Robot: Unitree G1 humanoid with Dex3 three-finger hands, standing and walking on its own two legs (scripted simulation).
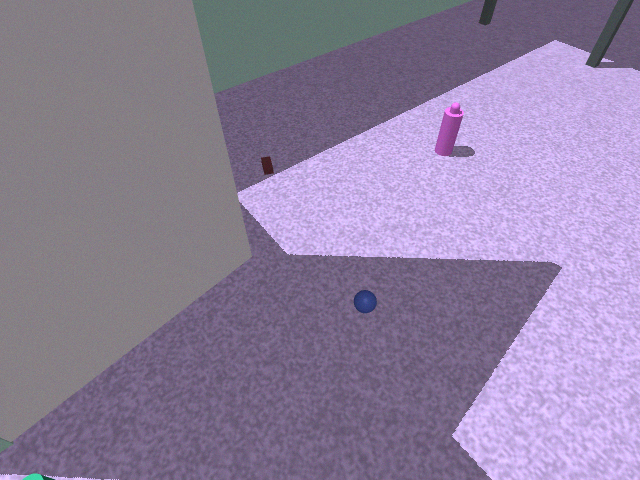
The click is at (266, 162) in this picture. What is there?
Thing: small brick
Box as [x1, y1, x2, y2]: [261, 156, 273, 174]
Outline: 269,156 261,158 264,174 273,172
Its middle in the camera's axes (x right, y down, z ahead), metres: -0.26 -0.39 +1.94
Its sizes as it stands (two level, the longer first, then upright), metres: 0.098 0.046 0.030
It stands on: the floor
